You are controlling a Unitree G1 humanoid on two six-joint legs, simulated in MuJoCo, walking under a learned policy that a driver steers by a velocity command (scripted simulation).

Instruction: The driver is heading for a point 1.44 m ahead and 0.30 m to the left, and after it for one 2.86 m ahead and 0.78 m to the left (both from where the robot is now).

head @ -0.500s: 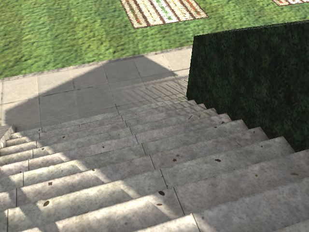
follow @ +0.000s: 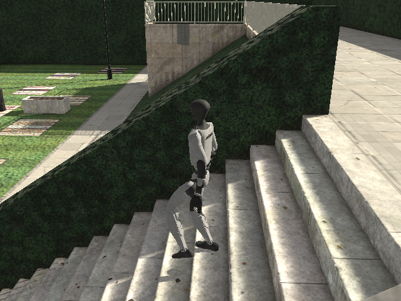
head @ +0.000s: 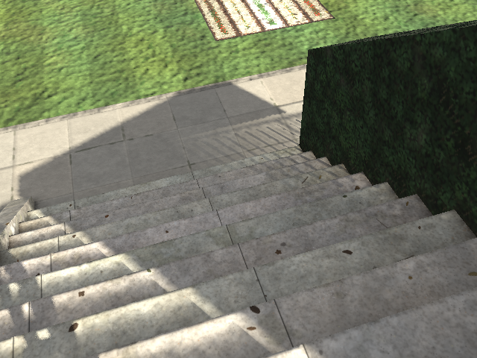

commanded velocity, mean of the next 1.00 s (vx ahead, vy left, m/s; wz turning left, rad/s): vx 0.34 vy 0.00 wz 0.15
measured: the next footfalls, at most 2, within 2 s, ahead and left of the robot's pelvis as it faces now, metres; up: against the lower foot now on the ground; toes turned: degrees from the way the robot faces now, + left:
left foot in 0.22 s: +0.21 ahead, +0.07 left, -0.18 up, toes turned +2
right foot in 0.74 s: +0.23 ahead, -0.14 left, -0.19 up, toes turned -1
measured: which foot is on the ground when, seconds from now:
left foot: up 0.00-0.20, down 0.22-0.72, up 0.74-1.00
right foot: down 0.00-0.24, up 0.26-0.72, down 0.74-1.00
